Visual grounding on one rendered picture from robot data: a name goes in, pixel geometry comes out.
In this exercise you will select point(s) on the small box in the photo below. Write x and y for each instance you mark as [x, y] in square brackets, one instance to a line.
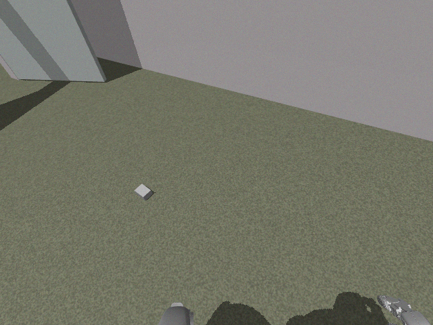
[143, 192]

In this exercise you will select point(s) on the right robot hand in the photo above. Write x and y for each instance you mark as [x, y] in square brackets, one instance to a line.
[402, 310]

